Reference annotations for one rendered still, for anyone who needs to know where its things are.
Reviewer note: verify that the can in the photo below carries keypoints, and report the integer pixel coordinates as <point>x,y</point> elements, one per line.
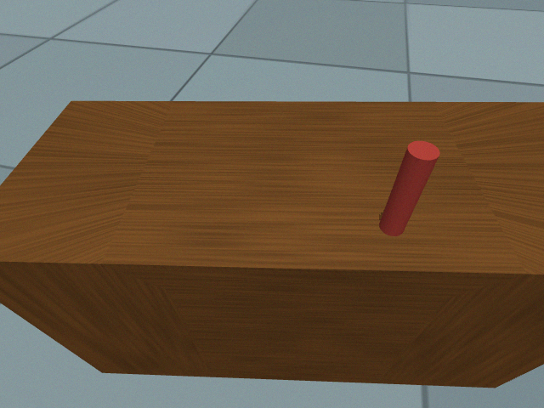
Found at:
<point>416,167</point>

